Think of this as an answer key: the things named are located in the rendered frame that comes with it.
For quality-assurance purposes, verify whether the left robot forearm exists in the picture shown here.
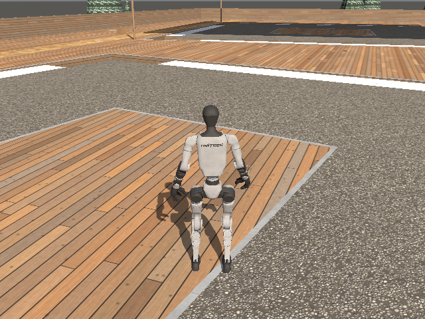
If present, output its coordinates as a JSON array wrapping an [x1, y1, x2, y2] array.
[[172, 161, 186, 189]]

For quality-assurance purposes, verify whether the right robot forearm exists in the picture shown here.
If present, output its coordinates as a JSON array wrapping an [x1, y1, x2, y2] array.
[[237, 159, 249, 180]]

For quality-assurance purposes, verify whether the robot torso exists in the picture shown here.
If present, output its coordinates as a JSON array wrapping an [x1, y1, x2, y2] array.
[[196, 132, 227, 199]]

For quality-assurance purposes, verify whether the robot left foot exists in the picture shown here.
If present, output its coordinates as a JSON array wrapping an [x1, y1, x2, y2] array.
[[191, 255, 201, 271]]

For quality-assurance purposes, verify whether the robot right hand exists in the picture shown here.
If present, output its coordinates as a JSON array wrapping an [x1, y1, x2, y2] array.
[[235, 176, 250, 189]]

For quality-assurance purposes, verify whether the left robot upper arm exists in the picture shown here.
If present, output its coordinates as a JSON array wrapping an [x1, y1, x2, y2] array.
[[180, 134, 198, 171]]

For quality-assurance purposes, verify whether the robot left hand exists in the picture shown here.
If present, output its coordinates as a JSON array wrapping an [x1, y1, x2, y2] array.
[[171, 186, 186, 202]]

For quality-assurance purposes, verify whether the right robot upper arm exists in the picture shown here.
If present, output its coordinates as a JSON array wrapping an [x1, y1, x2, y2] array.
[[225, 134, 244, 169]]

